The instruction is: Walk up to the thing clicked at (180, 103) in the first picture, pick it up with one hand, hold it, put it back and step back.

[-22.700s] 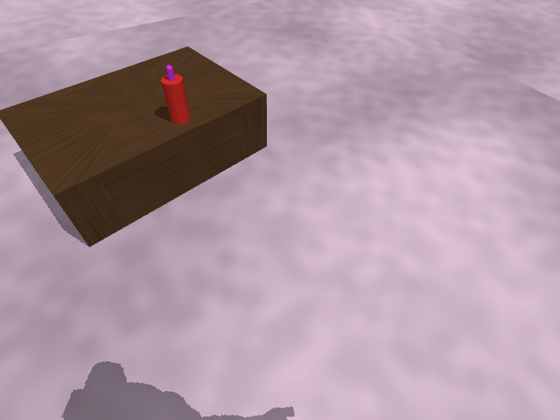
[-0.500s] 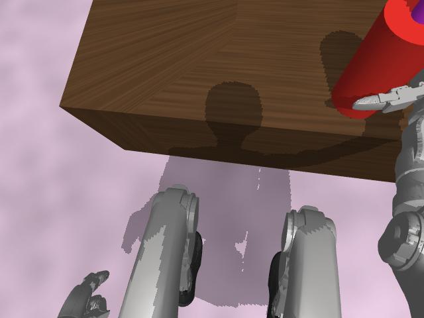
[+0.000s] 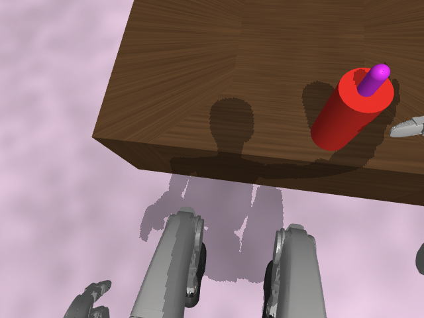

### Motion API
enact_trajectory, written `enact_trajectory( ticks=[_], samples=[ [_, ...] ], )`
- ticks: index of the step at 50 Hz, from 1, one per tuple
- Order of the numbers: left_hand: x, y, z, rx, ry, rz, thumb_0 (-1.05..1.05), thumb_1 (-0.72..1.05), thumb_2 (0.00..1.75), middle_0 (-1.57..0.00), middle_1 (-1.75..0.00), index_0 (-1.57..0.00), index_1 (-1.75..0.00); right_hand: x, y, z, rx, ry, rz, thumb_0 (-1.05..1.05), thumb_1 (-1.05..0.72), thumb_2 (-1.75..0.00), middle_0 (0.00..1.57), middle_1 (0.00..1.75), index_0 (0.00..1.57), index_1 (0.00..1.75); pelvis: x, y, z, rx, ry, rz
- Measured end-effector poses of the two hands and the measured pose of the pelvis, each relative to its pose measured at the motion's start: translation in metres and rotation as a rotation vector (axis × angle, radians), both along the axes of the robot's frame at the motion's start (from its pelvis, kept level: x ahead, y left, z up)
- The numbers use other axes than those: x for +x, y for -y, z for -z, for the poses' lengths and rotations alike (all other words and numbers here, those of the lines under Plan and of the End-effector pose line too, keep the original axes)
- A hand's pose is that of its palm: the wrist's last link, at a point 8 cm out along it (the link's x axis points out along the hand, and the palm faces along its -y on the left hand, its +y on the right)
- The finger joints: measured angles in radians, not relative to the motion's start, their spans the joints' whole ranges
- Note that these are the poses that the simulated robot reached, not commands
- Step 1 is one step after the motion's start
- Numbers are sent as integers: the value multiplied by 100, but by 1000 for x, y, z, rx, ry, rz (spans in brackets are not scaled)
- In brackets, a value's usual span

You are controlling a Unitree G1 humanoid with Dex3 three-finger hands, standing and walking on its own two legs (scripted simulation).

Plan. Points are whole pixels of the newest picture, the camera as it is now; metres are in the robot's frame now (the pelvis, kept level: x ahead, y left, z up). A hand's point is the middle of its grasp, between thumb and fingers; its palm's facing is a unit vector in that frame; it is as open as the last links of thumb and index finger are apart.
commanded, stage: home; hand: right
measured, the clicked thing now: (350, 108) +0.52 -0.20 -0.07
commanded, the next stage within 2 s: none
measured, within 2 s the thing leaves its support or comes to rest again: neither
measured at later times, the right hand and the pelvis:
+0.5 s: hand out of the picture +0.39 -0.26 +0.08, palm faces +0.21 +0.92 -0.33, open 17.3 cm; pelvis +0.06 +0.00 +0.17, yaw -1 degrees
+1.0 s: hand out of the picture +0.23 -0.18 +0.13, palm faces +0.20 +0.95 -0.25, open 17.4 cm; pelvis +0.08 +0.01 +0.20, yaw -4 degrees
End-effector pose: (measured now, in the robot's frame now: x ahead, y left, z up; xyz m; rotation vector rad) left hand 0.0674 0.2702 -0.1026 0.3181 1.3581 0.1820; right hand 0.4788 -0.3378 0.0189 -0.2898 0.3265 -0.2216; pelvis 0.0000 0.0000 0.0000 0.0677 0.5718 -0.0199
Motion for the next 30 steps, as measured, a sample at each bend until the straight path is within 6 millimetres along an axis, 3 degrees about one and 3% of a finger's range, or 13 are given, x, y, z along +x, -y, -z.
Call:
enact_trajectory(
  ticks=[7, 10, 14, 19, 30],
  samples=[
    [4, 10, -55, -16, 4, -32, 0, 90, 90, -20, -30, -20, -30, -9, 20, -61, -58, -48, 143, -2, 49, -9, 6, 6, 6, 6, 15, -1, -57, 0, 59, 3],
    [6, 11, -79, -15, 11, -41, 0, 90, 90, -20, -30, -20, -30, -16, 21, -78, -58, -92, 168, -1, 49, -9, 6, 6, 6, 6, 22, 0, -80, 0, 86, 6],
    [12, 11, -109, -8, 31, -59, 0, 90, 90, -20, -30, -20, -30, -34, 11, -84, -51, -176, 164, -1, 49, -8, 6, 6, 6, 6, 32, 2, -109, -1, 124, 5],
    [28, 11, -145, 8, 77, -80, 0, 90, 90, -20, -30, -20, -30, -70, -15, -82, -12, -264, 132, -1, 50, -7, 6, 6, 6, 6, 46, 3, -142, -5, 180, 7],
    [93, 20, -197, 21, 272, -39, 1, 90, 90, -20, -30, -20, -30, -146, -51, -111, 58, -312, 161, -1, 51, -7, 6, 6, 6, 6, 71, 3, -189, -25, 327, 23]
  ],
)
